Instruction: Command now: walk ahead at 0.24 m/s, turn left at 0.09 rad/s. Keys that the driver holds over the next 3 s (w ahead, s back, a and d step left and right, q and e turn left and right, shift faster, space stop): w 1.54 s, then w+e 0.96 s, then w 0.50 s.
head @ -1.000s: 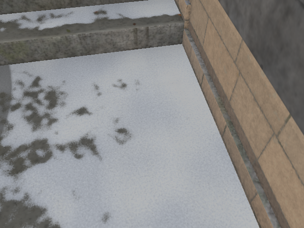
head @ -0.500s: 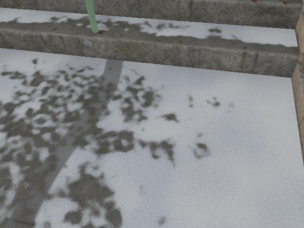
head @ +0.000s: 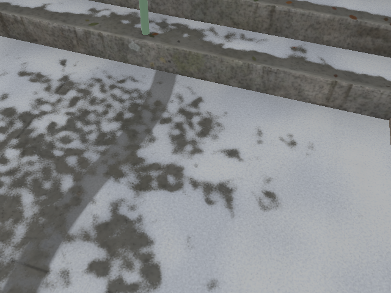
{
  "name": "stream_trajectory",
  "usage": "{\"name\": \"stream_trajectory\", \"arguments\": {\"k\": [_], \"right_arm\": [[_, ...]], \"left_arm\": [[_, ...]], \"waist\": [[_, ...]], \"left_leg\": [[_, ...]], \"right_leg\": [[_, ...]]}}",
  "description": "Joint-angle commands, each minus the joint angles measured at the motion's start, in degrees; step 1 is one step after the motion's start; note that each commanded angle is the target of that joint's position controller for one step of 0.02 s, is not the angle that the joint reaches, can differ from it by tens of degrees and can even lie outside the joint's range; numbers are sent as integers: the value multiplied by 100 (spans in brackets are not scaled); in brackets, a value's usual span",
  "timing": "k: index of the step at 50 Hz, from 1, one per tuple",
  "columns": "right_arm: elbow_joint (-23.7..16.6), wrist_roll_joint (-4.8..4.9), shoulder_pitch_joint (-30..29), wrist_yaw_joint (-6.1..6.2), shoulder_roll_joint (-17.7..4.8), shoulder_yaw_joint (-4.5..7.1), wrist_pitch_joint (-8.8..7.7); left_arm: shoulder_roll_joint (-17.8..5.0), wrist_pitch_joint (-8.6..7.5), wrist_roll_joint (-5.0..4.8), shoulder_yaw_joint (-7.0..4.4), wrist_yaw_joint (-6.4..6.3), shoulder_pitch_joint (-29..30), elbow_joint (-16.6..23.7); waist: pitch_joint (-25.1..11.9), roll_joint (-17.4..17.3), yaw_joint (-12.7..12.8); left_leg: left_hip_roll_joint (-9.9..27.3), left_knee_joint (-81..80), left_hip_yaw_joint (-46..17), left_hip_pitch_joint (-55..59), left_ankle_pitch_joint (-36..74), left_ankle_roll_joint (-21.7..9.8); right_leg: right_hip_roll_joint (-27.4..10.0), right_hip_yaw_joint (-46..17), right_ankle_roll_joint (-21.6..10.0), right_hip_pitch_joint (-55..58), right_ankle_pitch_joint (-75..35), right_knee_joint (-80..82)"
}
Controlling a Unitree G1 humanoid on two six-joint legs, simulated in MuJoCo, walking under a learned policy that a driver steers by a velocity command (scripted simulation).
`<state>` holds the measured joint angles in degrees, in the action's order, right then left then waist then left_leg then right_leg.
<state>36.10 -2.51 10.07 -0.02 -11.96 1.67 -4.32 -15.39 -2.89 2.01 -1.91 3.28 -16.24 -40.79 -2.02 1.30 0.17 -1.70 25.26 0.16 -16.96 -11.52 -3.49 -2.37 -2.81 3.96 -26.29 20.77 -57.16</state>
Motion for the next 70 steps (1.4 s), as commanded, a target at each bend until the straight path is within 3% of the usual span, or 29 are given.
{"name": "stream_trajectory", "arguments": {"k": [1, 6, 8, 9, 10, 11, 13, 16, 24, 28, 30, 31, 32, 33, 34, 36, 38, 40, 44, 52, 55, 57, 58, 59, 60, 61, 62, 66, 70], "right_arm": [[-329, 41, -194, 196, -784, 278, -295], [-385, 81, -578, 58, -1222, 483, -187], [-421, 86, -745, -16, -1104, 430, -81], [-319, 35, -572, -59, -712, 322, -98], [-375, 32, -627, -97, -143, 162, -158], [-556, -54, -895, -139, -311, 239, -330], [-208, 119, -974, -86, -684, 303, -368], [-48, -46, -1064, -63, -727, 322, -332], [-379, -92, -2301, -454, -427, 157, -28], [-540, 5, -2238, -383, -693, 209, 79], [-366, 178, -1411, -299, -929, 271, 2], [-33, 138, -308, -197, -1180, 369, -7], [233, 116, 933, -168, -1238, 335, -10], [512, 461, 1643, -99, -1475, 539, 180], [588, 572, 1439, -48, -1235, 412, 130], [575, 401, 526, -39, -1035, 313, -59], [652, 250, 117, -114, -545, 163, -179], [635, 310, -145, -197, -513, 162, -195], [841, 287, 107, -151, -932, 238, -233], [1206, 402, 1212, 34, -1274, 352, -5], [1207, 392, 1165, 66, -1384, 411, 132], [1147, 376, 1058, 109, -1281, 361, 190], [937, 272, 1636, 82, -703, 184, 104], [1055, 309, 1832, 15, -540, 99, -28], [892, 491, 1220, -23, -1169, 283, -142], [680, 592, 678, -19, -1171, 276, -192], [607, 507, 458, 19, -1075, 259, -193], [637, 402, 757, 106, -775, 276, 54], [375, 308, 21, 129, -615, 189, 87]], "left_arm": [[-268, -55, 43, -2, -57, 175, 644], [-100, -197, 15, 83, 32, -564, 480], [-66, -391, -33, 78, 33, -925, 367], [-150, -502, 36, 8, -3, -1122, 415], [-526, -563, 36, -104, -85, -1697, 455], [-1154, -592, 34, -258, -108, -1533, 515], [-635, -561, -14, -179, -124, -1143, 393], [11, -521, 73, 60, -141, -833, 409], [-176, -413, 78, 120, 164, -1660, -289], [-634, -400, 58, 45, 212, -1408, -479], [-861, -447, 175, -46, 210, -1553, -709], [-568, -412, 266, 15, 142, -1853, -720], [222, -430, 494, 274, 105, -3305, -681], [-135, -412, -413, 151, -301, -1510, -575], [-454, -508, -547, 12, -405, -927, -289], [-358, -498, -438, -6, -581, -95, 91], [-248, -346, -387, -68, -553, -379, 75], [18, -191, -436, -55, -511, -511, -5], [-124, -169, -188, -76, -408, 405, 293], [-246, -237, -317, -64, -22, 2045, 633], [-504, -244, -281, -174, 30, 1703, 555], [-991, -235, -236, -413, -48, 100, 90], [-1630, -239, -93, -550, -117, -688, -15], [-1363, -211, -214, -486, -128, -897, -118], [-1019, -186, -235, -377, -163, -620, -54], [-837, -152, -249, -325, -199, -164, -22], [-695, -144, -243, -276, -199, 202, -51], [-543, -269, -209, -243, -184, 540, -155], [-786, -296, -227, -297, -261, 410, -373]], "waist": [[-315, -859, -210], [-175, -620, -50], [-42, -84, 247], [-203, -104, 345], [-369, 506, 577], [337, 1213, 657], [707, 626, 622], [412, 307, 378], [698, 383, 666], [689, 576, 180], [-15, 532, -301], [-1053, 24, -452], [-3081, -1031, -265], [-2301, -854, -1203], [-1627, -452, -1163], [-381, -133, -464], [-340, -478, 87], [27, -558, 341], [424, -178, 315], [703, -336, -390], [371, -603, -101], [-614, -599, 705], [-1728, 469, 624], [-2559, 1326, 634], [-1890, 856, 748], [-1061, 632, 619], [-518, 203, 390], [-54, 281, -121], [300, 182, -20]], "left_leg": [[1739, -1384, -2308, 1064, -1960, -910], [1388, -910, -1722, 211, -1604, -928], [1222, -369, -1667, -465, -2099, -1060], [972, 263, -1494, -1063, -2067, -865], [288, 1955, -779, -2020, -1810, -301], [-414, 2949, -655, -3843, -2156, -35], [117, 4018, -900, -4718, -1007, -158], [339, 4114, -597, -3893, -188, -6], [358, 1971, 507, -2665, 883, 89], [-54, 1202, 795, -1448, 812, -139], [-263, 889, 768, 198, 1259, -461], [145, 1491, 320, 2069, 2235, -905], [1444, 1539, -1806, 5431, 2842, -2308], [2719, 80, -4060, 4894, 2997, -2260], [2531, -279, -3756, 4089, 2583, -1749], [2131, -753, -2279, 2035, 2546, -1230], [1752, -1312, -1551, 1049, 1588, -1105], [1589, -1723, -1199, 484, 781, -1078], [1103, -1927, -240, -89, 1408, -981], [1610, -1430, -289, 1953, 1559, -800], [1656, -598, -283, 2414, 3367, -611], [1203, 1486, 83, 1657, 4280, -338], [558, 3820, 290, -535, 1932, 21], [-237, 5181, -393, -1781, -2065, 189], [110, 5589, -796, -2397, -1904, 140], [414, 5472, -571, -2576, -1473, 108], [675, 5040, -419, -2420, -1057, 128], [963, 4120, -337, -1618, -552, 263], [1026, 2569, -279, -1850, 495, 374]], "right_leg": [[-184, -151, -114, -1040, 1, 309], [45, 323, -354, 653, 373, 2084], [199, 475, -578, 1755, -741, 3287], [-25, 114, -779, 2554, -699, 3106], [-1081, -1484, -1662, 3260, -345, 3474], [-2215, -4251, -2846, 3283, 844, 4623], [-1948, -3408, -2268, 3206, 2103, 4870], [-1273, -1658, -1845, 2880, -178, 4840], [-970, -253, -1839, 2430, -2366, 5160], [-1256, -97, -1599, 2660, -4397, 4754], [-922, 328, -1012, 2791, -6669, 3574], [-603, 367, -640, 2121, -5589, 2320], [117, 28, -213, 300, -2782, 605], [789, -47, 62, -1164, 1100, -2402], [465, -860, -168, -1832, 1155, -3006], [-169, -347, -348, -1820, 152, -2618], [-537, -287, -533, -1177, -246, -2410], [-671, -312, -610, -1357, -388, -2129], [-693, -41, -421, -1463, -1981, -490], [-308, 159, -561, -1510, -2594, 2505], [55, 430, -819, -757, -1638, 2708], [188, 477, -1234, 1676, -1987, 2767], [-1416, -1705, -2066, 4263, -2004, 2516], [-2197, -3973, -2687, 5166, -1423, 3519], [-1916, -3414, -2365, 4731, -1048, 3759], [-1655, -2461, -2115, 3883, -1283, 3845], [-1409, -1838, -1955, 2976, -1749, 4041], [-1035, -955, -1905, 1573, -2192, 4702], [-910, -403, -1846, 1417, -2316, 5001]]}}
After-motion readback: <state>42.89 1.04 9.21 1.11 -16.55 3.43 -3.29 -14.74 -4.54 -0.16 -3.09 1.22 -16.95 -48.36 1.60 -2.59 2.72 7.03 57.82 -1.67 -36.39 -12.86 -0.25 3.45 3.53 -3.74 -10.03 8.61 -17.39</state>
